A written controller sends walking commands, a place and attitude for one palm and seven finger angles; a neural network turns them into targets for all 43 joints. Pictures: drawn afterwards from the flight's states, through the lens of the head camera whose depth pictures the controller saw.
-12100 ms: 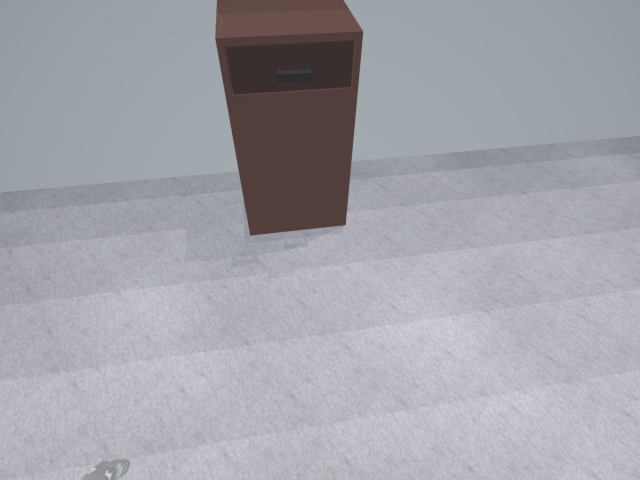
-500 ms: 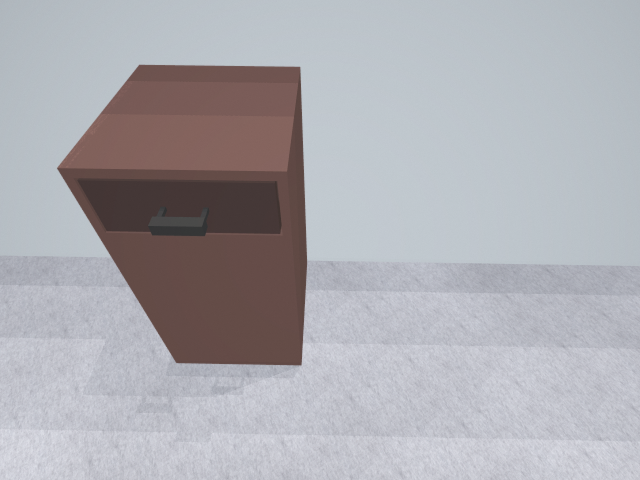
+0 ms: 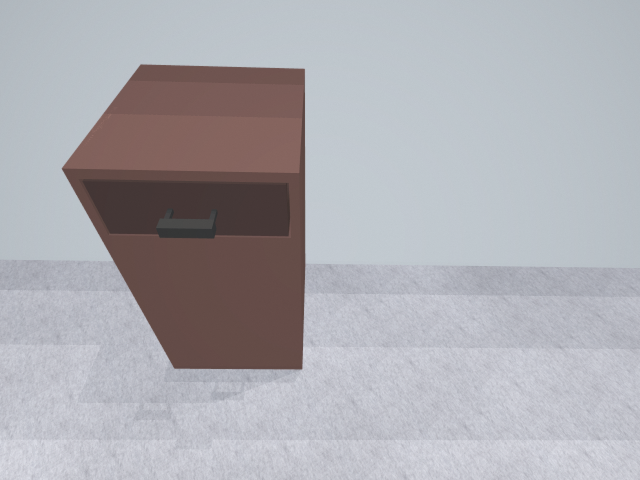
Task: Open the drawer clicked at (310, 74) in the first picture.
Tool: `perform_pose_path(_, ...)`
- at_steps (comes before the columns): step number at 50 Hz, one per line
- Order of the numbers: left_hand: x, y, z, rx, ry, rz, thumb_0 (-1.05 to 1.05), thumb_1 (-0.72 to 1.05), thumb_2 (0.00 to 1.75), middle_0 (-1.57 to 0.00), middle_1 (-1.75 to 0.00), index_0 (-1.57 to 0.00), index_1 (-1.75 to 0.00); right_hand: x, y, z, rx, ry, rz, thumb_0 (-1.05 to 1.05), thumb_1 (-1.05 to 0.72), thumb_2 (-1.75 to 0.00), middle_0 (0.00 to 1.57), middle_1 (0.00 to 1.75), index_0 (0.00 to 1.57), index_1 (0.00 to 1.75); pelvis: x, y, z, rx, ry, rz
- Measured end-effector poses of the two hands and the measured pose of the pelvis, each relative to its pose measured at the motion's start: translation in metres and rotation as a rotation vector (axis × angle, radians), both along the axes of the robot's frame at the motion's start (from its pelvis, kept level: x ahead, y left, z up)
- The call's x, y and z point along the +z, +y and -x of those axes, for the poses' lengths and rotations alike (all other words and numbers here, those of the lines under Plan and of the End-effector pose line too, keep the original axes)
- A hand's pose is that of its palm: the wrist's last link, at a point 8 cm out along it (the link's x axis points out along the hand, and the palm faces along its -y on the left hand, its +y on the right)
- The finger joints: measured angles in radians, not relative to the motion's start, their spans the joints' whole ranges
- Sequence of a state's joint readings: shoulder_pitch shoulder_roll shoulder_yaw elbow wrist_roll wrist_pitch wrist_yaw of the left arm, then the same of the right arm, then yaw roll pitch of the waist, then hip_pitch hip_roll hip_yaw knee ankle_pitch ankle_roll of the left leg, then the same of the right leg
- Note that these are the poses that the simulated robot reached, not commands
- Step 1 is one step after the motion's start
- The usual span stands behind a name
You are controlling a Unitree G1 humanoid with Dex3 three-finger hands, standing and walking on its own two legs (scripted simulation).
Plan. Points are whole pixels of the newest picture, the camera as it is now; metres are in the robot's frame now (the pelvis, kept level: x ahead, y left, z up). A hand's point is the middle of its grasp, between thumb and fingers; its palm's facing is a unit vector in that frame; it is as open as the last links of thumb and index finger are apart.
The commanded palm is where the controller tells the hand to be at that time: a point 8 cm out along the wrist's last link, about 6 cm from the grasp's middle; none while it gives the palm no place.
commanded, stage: look again from close up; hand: left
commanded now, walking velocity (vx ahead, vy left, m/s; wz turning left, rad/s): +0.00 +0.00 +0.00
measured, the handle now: (189, 220) +0.57 +0.28 -0.05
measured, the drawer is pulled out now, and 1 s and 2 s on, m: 0.00 0.00 0.00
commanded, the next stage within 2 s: shuffle to correct the standing spot in 0.24 s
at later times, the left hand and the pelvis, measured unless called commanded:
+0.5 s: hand out of the picture -0.03 +0.19 -0.18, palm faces +0.03 -0.99 -0.15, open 7.3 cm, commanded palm none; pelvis -0.01 +0.04 +0.00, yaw -1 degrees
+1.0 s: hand out of the picture +0.04 +0.21 -0.18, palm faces +0.13 -0.98 -0.13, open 7.3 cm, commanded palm none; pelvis +0.08 +0.06 +0.00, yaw +2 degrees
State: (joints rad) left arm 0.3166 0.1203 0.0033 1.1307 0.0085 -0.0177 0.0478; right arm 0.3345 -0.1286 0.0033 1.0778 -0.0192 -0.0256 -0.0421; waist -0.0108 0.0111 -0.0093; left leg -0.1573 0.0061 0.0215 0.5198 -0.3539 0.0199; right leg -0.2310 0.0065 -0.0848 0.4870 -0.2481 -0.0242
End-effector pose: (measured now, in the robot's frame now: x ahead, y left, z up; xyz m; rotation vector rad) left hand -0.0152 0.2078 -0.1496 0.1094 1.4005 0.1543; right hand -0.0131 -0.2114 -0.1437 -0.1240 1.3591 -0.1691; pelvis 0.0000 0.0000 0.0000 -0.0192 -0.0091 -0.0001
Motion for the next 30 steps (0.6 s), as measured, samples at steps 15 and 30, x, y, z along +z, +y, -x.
perform_pose_path(15, 0.003, 0.042, -0.006, -0.011, -0.058, -0.014, 0.00, 0.92, 0.90, -0.20, -0.30, -0.20, -0.30, 0.003, 0.029, 0.010, 0.023, -0.017, 0.006, 0.00, -0.92, -0.90, 0.20, 0.30, 0.20, 0.30, 0.002, 0.032, 0.012, -0.009, -0.018, -0.011)
perform_pose_path(30, -0.001, 0.025, 0.024, 0.017, 0.066, 0.027, 0.00, 0.91, 0.90, -0.20, -0.30, -0.20, -0.30, -0.004, 0.033, 0.036, -0.015, 0.118, -0.023, 0.00, -0.91, -0.90, 0.20, 0.30, 0.20, 0.30, -0.004, 0.030, -0.009, -0.017, -0.007, -0.015)
